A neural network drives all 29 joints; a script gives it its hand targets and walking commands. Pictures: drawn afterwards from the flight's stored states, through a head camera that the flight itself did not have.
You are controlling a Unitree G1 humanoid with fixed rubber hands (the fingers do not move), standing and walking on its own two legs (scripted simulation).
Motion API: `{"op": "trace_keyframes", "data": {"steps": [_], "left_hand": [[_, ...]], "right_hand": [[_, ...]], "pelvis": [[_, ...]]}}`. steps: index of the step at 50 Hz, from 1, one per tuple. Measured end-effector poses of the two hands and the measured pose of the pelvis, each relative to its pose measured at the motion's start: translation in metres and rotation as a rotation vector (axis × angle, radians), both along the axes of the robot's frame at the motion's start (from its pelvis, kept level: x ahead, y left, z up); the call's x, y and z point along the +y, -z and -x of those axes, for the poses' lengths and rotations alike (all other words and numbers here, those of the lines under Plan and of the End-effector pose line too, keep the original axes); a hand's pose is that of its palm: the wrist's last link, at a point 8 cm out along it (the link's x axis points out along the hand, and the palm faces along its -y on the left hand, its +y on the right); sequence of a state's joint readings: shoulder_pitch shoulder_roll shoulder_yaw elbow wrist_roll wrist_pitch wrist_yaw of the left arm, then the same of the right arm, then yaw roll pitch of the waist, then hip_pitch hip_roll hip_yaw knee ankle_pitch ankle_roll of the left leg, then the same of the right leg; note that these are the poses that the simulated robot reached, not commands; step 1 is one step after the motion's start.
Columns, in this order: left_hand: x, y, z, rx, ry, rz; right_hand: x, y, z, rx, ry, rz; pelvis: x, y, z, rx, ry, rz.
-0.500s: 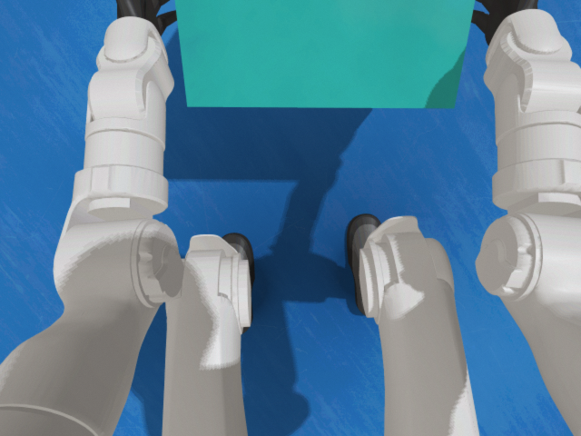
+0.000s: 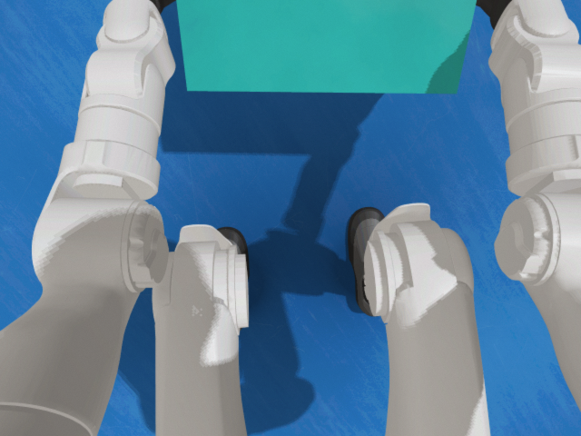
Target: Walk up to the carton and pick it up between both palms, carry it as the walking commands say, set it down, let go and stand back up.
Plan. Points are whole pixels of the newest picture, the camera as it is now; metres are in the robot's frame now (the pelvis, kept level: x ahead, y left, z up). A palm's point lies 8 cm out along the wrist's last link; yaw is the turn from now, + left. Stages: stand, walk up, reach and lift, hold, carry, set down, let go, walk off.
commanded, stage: set down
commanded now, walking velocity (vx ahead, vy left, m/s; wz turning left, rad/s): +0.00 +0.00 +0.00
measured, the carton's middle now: out of the picture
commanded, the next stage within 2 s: none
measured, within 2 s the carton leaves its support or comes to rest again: rests again in 1.72 s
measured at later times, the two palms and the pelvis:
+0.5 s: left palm (146, 7) +0.55 +0.12 -0.17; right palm (511, 6) +0.51 -0.26 -0.17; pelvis -0.01 +0.00 -0.01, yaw +0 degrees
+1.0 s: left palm (147, 2) +0.55 +0.12 -0.18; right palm (510, 1) +0.51 -0.26 -0.18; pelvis +0.00 +0.00 -0.01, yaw +0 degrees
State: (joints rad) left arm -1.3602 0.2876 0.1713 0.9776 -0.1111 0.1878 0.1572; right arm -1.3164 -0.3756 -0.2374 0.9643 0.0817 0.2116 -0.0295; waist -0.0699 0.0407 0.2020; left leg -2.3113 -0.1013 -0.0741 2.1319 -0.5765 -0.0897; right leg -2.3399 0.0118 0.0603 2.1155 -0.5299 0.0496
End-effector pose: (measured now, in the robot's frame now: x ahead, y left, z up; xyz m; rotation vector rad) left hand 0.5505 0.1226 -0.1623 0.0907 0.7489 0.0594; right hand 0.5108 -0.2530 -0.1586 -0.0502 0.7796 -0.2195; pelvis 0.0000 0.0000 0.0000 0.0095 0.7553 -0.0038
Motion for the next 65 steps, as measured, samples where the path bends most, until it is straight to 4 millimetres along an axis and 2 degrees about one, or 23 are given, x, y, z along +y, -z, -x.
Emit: {"op": "trace_keyframes", "data": {"steps": [10, 21, 65], "left_hand": [[-0.002, 0.005, 0.005, 0.017, 0.01, -0.003], [-0.002, 0.008, 0.004, 0.021, 0.019, 0.004], [-0.001, 0.02, -0.007, -0.004, 0.023, 0.047]], "right_hand": [[-0.003, 0.006, 0.007, 0.019, -0.003, -0.004], [-0.004, 0.012, 0.005, 0.026, -0.006, -0.005], [-0.007, 0.023, -0.006, 0.01, -0.014, -0.034]], "pelvis": [[0.0, 0.004, 0.004, -0.038, -0.001, 0.001], [-0.002, 0.006, 0.006, -0.066, -0.003, -0.003], [-0.002, 0.01, -0.008, -0.043, -0.005, -0.004]]}}
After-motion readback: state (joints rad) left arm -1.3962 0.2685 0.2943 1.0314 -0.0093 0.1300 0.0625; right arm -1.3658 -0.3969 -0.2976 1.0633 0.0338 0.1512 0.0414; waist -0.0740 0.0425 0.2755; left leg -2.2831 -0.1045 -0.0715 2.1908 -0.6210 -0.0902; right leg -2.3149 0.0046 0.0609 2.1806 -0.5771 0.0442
